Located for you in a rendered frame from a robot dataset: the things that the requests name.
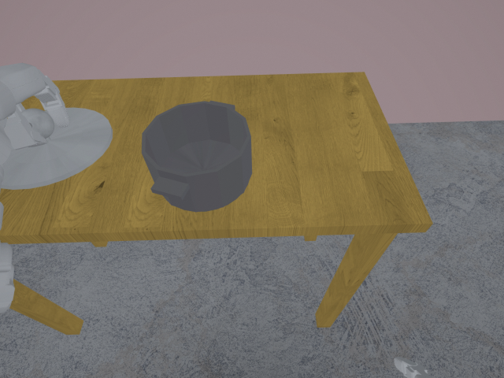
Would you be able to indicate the robot left hand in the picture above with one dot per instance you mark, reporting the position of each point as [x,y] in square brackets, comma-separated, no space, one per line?
[24,81]

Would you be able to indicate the lid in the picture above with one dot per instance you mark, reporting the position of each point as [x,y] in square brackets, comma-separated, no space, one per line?
[68,151]

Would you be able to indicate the table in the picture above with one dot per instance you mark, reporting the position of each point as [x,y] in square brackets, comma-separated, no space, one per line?
[324,162]

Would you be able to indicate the robot left forearm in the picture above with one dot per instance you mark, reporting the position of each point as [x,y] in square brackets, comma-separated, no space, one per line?
[7,108]

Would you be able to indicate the knob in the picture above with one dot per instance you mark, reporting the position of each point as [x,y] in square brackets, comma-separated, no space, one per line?
[41,121]

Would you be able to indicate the pot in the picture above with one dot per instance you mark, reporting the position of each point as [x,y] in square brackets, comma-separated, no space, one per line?
[199,155]

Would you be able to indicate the robot right hand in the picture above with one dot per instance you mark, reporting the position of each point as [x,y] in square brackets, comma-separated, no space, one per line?
[411,369]

